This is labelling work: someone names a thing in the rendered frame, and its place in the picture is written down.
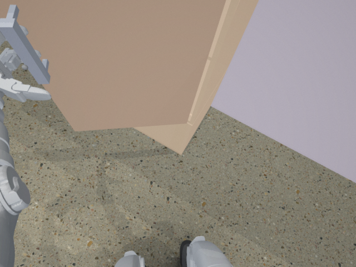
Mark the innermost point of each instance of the robot thigh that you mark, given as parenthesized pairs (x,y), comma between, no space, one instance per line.
(131,261)
(206,254)

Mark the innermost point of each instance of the right robot thigh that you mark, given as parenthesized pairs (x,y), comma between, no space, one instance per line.
(206,254)

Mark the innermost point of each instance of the left robot upper arm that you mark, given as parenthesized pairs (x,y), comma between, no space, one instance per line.
(14,196)

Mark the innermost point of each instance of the robot left forearm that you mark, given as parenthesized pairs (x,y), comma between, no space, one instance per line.
(5,157)

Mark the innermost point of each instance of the left robot hand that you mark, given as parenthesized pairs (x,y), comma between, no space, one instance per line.
(9,61)

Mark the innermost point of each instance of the cupboard door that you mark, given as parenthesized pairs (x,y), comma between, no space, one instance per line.
(121,63)

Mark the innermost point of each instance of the left robot thigh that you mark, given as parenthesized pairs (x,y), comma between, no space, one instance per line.
(131,261)

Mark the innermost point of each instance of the handle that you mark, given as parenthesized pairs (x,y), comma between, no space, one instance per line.
(13,33)

